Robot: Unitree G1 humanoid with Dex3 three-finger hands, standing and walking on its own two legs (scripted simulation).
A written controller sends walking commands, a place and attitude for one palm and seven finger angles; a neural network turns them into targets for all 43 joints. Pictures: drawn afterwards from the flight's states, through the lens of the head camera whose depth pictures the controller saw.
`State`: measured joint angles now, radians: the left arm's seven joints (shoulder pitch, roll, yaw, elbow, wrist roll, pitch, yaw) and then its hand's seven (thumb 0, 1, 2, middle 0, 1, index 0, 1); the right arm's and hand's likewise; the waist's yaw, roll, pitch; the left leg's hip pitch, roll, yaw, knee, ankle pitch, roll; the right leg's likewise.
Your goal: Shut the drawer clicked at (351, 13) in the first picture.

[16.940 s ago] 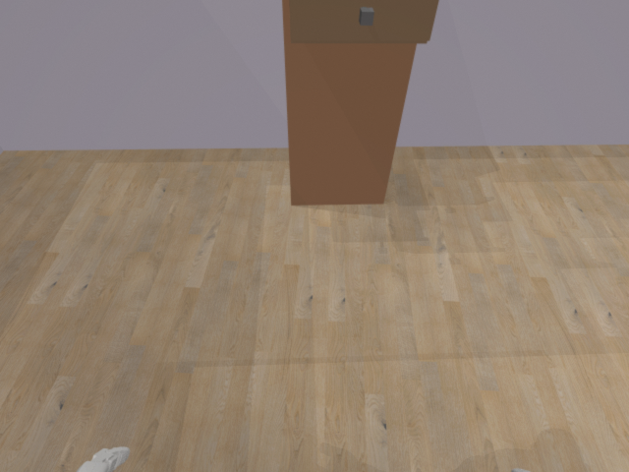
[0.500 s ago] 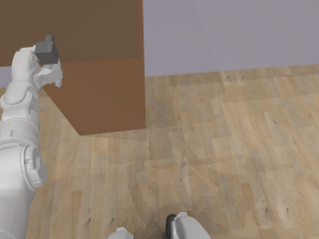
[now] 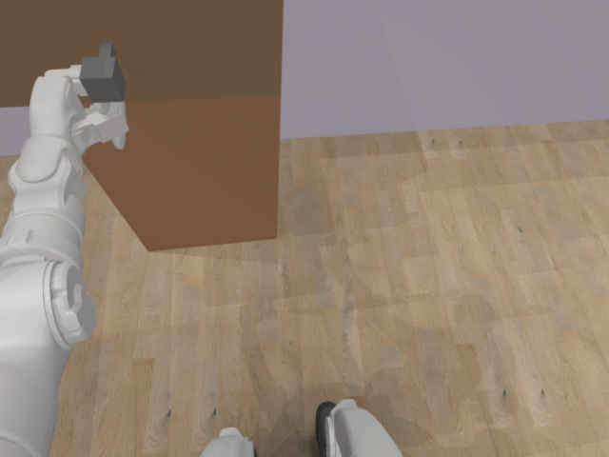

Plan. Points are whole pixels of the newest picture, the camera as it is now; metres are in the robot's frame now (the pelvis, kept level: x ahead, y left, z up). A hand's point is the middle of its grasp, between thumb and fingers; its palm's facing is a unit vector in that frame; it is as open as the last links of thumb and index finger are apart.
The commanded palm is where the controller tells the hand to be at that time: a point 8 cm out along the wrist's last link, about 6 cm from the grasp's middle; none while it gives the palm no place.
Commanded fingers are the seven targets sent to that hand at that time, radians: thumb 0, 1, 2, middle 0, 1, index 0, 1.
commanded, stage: bring the fist close to the handle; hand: left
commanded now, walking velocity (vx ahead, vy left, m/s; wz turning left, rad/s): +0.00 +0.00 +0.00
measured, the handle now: (105, 69) +0.53 +0.17 +0.16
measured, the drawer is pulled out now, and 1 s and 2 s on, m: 0.18 0.07 0.07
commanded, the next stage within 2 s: push the drawer shut in 1.22 s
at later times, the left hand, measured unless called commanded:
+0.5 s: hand (125, 84) +0.60 +0.19 +0.08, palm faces +0.00 -1.00 +0.00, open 2.4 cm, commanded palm +0.60 +0.21 +0.05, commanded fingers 0.00 0.90 0.90 -1.40 -1.60 -1.40 -1.60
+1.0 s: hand (146, 99) +0.63 +0.18 +0.02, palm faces -0.02 -1.00 -0.05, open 3.1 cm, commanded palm +0.63 +0.19 +0.02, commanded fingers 0.00 0.90 0.90 -1.40 -1.60 -1.40 -1.60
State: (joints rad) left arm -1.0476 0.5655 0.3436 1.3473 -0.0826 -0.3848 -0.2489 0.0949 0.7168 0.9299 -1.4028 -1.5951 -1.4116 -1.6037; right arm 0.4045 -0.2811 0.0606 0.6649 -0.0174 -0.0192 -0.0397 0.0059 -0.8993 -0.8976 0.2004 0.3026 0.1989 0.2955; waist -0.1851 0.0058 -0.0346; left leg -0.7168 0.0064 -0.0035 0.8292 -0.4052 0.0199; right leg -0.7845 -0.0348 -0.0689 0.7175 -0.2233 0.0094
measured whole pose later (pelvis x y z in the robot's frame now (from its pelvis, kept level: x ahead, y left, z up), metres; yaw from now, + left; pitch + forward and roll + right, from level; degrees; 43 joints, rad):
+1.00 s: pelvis -0.01 +0.01 -0.08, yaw -3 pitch +34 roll -6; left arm -1.50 0.91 0.39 1.42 0.11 -0.22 -0.25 -0.04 0.83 0.90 -1.40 -1.60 -1.47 -1.61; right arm 0.45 -0.27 0.12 0.54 -0.07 0.07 0.02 0.00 -0.90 -0.90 0.20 0.30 0.20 0.30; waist -0.36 0.05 -0.04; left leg -1.31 0.04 -0.04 1.26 -0.55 0.03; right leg -1.34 -0.01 -0.10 1.07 -0.32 0.01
